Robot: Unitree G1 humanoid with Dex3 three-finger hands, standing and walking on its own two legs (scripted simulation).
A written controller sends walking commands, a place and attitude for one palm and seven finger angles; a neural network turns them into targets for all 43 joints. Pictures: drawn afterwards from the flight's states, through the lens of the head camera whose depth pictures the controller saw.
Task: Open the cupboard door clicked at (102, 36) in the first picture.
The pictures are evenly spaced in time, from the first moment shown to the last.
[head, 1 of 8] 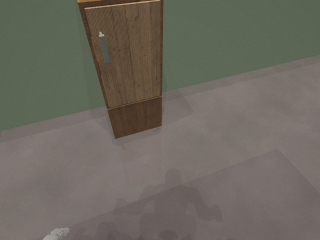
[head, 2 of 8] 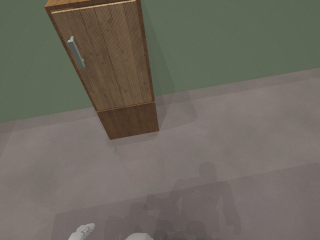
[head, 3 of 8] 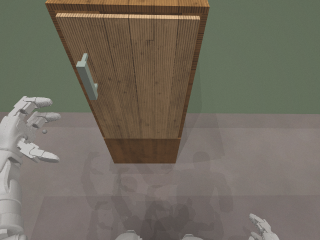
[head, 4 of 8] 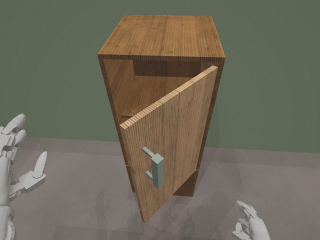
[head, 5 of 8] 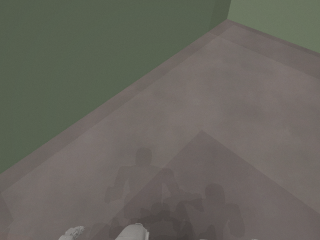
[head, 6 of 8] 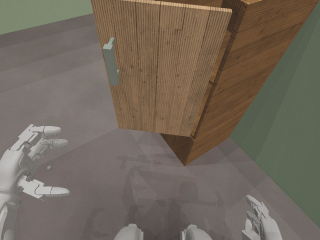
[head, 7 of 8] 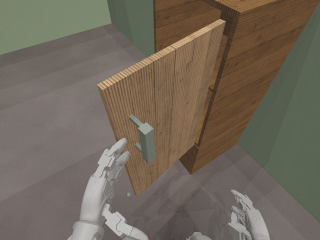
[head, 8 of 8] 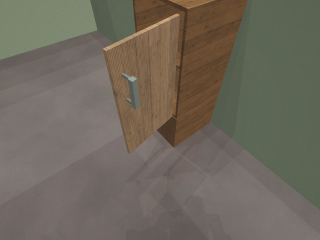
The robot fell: no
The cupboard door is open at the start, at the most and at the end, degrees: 0 100 100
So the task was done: yes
